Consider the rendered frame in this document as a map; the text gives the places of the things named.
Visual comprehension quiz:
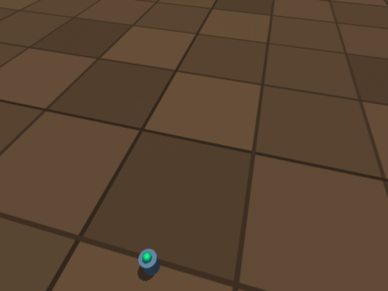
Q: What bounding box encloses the bottle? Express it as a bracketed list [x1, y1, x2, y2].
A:
[138, 249, 160, 275]

